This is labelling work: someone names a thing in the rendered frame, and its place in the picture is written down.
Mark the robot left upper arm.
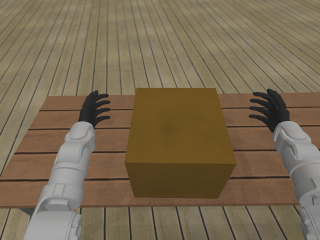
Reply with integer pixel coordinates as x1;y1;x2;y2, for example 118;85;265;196
25;211;82;240

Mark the right robot forearm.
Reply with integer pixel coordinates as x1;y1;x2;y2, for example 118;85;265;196
272;121;320;208

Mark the carton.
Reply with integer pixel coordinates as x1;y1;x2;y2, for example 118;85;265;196
124;88;237;199

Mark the left robot forearm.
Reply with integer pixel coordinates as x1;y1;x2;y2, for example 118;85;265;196
22;121;96;240

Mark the robot right upper arm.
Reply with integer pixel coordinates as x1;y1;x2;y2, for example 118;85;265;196
299;204;320;240

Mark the right robot hand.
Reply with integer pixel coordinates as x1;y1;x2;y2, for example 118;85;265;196
249;88;290;133

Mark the table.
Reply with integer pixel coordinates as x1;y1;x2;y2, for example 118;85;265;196
0;92;320;216

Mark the left robot hand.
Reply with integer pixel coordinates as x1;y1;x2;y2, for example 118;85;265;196
78;90;111;129

